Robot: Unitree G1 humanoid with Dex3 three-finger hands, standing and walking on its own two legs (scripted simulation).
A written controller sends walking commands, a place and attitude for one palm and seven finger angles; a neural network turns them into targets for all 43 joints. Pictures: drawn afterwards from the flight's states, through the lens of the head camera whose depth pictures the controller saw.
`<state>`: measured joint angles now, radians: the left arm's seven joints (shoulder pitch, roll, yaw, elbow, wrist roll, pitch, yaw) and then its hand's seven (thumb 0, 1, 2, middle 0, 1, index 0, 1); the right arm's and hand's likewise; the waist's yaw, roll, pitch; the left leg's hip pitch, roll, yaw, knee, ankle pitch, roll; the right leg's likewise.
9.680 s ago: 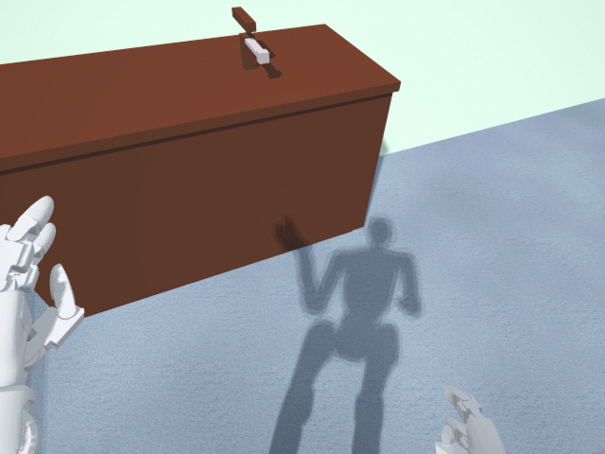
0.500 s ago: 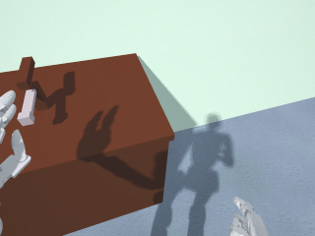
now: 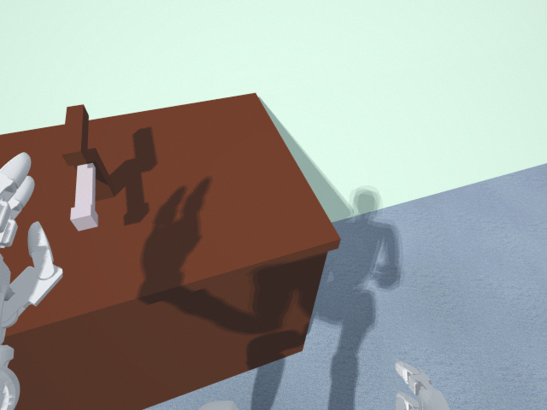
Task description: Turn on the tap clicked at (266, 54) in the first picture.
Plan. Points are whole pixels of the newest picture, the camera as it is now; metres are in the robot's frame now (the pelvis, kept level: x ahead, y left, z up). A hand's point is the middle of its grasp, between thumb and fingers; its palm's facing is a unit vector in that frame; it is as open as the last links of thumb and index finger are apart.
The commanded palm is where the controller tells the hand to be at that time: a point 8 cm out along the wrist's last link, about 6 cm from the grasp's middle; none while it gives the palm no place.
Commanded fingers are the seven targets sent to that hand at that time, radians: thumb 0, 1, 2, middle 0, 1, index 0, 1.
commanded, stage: shuffle to correct the standing spot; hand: left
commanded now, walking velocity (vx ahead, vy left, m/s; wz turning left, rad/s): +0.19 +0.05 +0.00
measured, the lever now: (84, 217) +0.36 +0.32 +0.08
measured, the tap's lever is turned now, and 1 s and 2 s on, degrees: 0 0 0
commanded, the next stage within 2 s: come to a stop and stand still in 0.24 s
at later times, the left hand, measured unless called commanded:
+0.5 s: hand (45, 222) +0.28 +0.29 +0.17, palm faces +0.39 -0.85 -0.36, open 7.4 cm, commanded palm +0.22 +0.32 +0.19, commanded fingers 0.00 0.90 0.90 -0.20 -0.30 -0.20 -0.30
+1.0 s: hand (14, 183) +0.30 +0.32 +0.21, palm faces +0.47 -0.76 -0.45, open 7.4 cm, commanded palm +0.21 +0.30 +0.19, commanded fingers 0.00 0.90 0.90 -0.20 -0.30 -0.20 -0.30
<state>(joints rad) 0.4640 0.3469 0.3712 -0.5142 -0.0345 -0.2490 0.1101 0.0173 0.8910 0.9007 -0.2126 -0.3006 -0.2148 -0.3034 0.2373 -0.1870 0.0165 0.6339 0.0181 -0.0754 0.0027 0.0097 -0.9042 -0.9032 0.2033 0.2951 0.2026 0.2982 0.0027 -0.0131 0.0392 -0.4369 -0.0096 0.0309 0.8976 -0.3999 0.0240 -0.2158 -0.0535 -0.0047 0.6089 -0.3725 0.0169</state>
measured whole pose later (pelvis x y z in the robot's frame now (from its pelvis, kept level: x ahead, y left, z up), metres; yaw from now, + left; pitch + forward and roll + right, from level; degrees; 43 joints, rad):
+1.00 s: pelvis +0.04 +0.03 +0.01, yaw -3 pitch +0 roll -1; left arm 0.12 0.50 0.46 -0.31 -0.02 -0.16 0.08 0.02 0.89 0.90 -0.22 -0.30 -0.22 -0.30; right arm 0.17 -0.22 0.00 0.60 0.01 -0.10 -0.03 0.01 -0.90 -0.90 0.20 0.30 0.20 0.30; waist 0.10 -0.01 0.10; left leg -0.26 0.04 0.05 0.49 -0.23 0.00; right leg -0.21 0.04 -0.09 0.45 -0.24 -0.05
